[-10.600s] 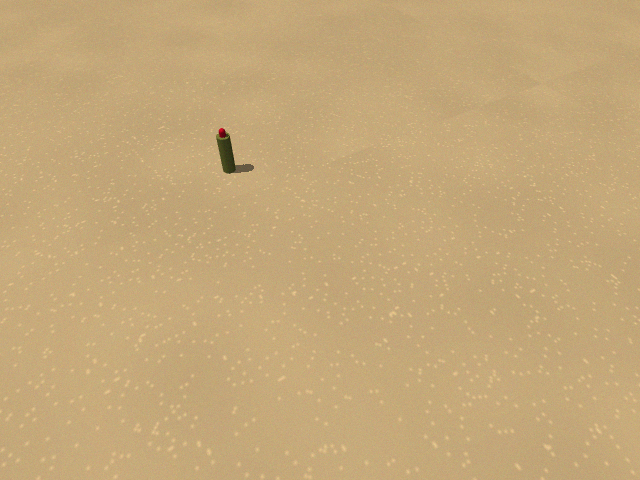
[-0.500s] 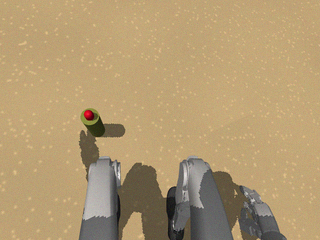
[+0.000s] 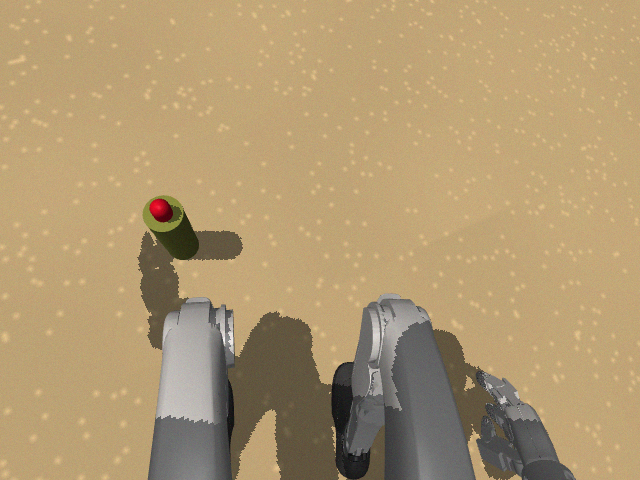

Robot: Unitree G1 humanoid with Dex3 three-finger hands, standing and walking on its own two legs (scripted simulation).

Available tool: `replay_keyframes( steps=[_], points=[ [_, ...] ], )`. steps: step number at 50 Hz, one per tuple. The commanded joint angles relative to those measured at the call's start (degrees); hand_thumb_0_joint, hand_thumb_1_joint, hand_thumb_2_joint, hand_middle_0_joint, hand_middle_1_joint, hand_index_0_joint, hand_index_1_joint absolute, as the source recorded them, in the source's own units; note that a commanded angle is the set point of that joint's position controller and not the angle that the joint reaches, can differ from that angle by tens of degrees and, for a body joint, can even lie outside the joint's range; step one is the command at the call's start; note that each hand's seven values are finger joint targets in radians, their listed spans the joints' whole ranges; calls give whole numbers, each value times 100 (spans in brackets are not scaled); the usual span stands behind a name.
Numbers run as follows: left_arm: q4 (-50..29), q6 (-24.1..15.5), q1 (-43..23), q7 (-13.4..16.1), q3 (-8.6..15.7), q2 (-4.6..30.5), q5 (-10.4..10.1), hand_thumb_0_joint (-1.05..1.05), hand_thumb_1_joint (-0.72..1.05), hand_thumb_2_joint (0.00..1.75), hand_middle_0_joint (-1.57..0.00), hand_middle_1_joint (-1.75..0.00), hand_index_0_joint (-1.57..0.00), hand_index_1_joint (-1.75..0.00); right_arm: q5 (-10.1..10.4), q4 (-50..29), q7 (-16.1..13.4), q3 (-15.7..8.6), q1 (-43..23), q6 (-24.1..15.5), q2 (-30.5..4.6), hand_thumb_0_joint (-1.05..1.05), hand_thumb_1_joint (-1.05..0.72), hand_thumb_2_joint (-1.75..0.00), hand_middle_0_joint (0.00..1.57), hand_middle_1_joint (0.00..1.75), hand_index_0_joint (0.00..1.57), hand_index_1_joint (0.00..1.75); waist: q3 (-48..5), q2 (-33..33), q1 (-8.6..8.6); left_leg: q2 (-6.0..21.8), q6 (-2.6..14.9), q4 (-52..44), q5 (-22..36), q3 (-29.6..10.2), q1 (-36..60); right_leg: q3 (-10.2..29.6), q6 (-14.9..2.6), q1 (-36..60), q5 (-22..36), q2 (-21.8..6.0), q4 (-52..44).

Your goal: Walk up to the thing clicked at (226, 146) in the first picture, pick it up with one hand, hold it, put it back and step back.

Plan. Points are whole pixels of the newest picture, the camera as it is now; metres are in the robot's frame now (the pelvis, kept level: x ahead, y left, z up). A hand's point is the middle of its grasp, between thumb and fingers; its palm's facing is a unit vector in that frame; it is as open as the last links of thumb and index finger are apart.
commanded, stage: go down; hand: left
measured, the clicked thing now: (172, 228) +0.47 +0.23 -0.30
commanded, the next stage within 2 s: approach in 0.28 s
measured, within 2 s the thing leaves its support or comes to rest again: neither
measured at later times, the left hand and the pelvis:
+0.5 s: hand out of the picture +0.40 +0.41 +0.00, palm faces +0.13 -0.99 -0.05, open 17.7 cm; pelvis -0.01 +0.01 -0.02, yaw -1 degrees
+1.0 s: hand (88, 240) +0.41 +0.32 -0.21, palm faces +0.05 -1.00 +0.04, open 17.7 cm; pelvis -0.01 +0.01 -0.11, yaw -6 degrees
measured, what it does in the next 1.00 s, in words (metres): lowers itself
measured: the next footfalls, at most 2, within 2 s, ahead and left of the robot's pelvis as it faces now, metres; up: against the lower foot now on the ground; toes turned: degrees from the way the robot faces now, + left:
none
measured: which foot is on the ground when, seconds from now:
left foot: down 0.00-1.00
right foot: down 0.00-1.00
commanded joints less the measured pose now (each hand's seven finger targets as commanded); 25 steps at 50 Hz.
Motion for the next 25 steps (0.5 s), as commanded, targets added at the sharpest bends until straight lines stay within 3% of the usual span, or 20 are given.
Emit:
replay_keyframes(
  steps=[1, 3, 6, 8, 10, 13, 20, 25],
  points=[
    [-994, -315, -1092, 17, 418, 2524, -165, 0, -61, 5, -4, -6, -4, -6, 42, -324, -79, -471, 729, -155, -1261, 0, -89, -90, 20, 30, 20, 30, -3389, 1196, 224, -113, 244, -1600, 833, 300, 2395, 30, -196, 1772, 618, 258, -1221],
    [-1083, -311, -1279, 11, 411, 2566, -163, 0, -61, 5, -4, -6, -5, -6, 41, -312, -68, -460, 770, -147, -1260, 0, -89, -90, 20, 30, 20, 30, -3297, 1298, 162, -109, 243, -1580, 745, 296, 2317, 17, -197, 1692, 560, 255, -1177],
    [-1033, -280, -1245, 19, 439, 2641, -151, 0, -61, 4, -5, -6, -5, -6, 44, -350, -48, -464, 761, -154, -1269, 0, -89, -90, 20, 30, 20, 30, -3350, 1248, 230, -111, 257, -1544, 632, 337, 2244, 47, -184, 1725, 458, 265, -1203],
    [-1051, -270, -1300, 9, 334, 2584, -141, 0, -61, 5, -4, -6, -5, -6, 60, -372, -50, -485, 690, -150, -1313, 0, -89, -90, 20, 30, 20, 30, -3197, 1376, 207, -87, 254, -1651, 337, 255, 2258, -9, -198, 1456, 284, 273, -1137],
    [-1024, -258, -1257, 19, 406, 2612, -133, 0, -61, 4, -5, -6, -5, -6, 62, -327, -41, -455, 830, -142, -1318, 0, -89, -90, 20, 30, 20, 30, -3398, 1480, 203, -92, 203, -1613, 717, 198, 2519, -61, -213, 1465, 592, 257, -1002],
    [-1015, -242, -1325, 4, 373, 2592, -142, 0, -61, 3, -4, -6, -5, -6, 76, -343, -40, -447, 846, -123, -1332, 0, -89, -90, 20, 30, 20, 30, -3336, 1544, 146, -95, 194, -1600, 838, 158, 2550, -77, -224, 1352, 670, 243, -945],
    [-991, -280, -1432, 21, 439, 2724, -116, 0, -61, 0, -8, -5, -8, -6, 55, -344, -13, -416, 825, -106, -1342, 0, -90, -90, 20, 30, 20, 30, -3210, 1618, 152, -93, 209, -1544, 653, 157, 2471, -68, -219, 1209, 552, 238, -891],
    [-363, -574, -1336, -42, 289, 2186, -331, 0, -61, 0, -7, -7, -7, -6, 22, -351, 56, -337, 717, -154, -1308, 0, -90, -89, 20, 30, 20, 30, -2570, 944, -97, -118, 290, -1146, 419, 230, 1620, -105, -176, 1097, 324, 288, -875]
  ],
)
